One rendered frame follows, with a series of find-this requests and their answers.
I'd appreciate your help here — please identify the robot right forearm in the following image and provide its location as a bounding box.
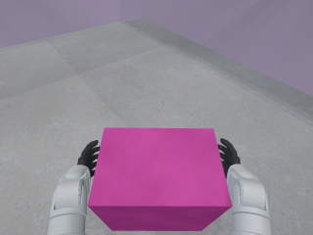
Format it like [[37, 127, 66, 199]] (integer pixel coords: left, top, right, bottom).
[[226, 164, 272, 235]]

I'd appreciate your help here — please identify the robot left forearm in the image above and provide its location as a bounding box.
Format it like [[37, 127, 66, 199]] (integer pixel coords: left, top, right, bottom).
[[47, 164, 91, 235]]

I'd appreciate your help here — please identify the carton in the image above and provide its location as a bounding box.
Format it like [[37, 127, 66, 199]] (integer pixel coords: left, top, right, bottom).
[[88, 127, 232, 231]]

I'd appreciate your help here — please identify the robot left hand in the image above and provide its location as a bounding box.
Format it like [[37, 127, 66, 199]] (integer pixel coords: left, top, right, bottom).
[[77, 140, 100, 178]]

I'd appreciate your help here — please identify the robot right hand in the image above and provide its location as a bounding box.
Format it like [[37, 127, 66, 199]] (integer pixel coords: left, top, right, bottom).
[[217, 138, 241, 179]]

